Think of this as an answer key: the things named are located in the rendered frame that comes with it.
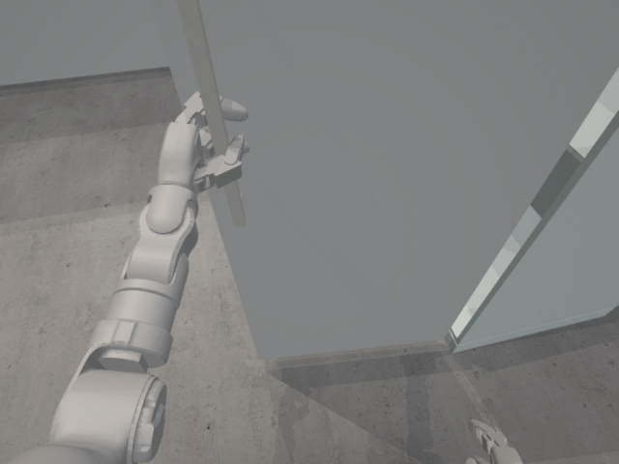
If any right robot hand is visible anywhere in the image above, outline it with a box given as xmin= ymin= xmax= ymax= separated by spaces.
xmin=465 ymin=420 xmax=523 ymax=464

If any robot left upper arm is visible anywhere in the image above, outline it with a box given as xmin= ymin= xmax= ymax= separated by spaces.
xmin=4 ymin=368 xmax=167 ymax=464

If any left robot hand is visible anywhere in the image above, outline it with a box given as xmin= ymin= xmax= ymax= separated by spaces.
xmin=158 ymin=89 xmax=250 ymax=197

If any fridge door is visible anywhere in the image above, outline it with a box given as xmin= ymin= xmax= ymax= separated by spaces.
xmin=149 ymin=0 xmax=619 ymax=360

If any handle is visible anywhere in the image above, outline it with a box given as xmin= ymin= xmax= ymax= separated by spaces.
xmin=176 ymin=0 xmax=246 ymax=227

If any left robot forearm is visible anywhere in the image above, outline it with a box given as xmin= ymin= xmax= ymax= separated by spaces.
xmin=49 ymin=185 xmax=198 ymax=445

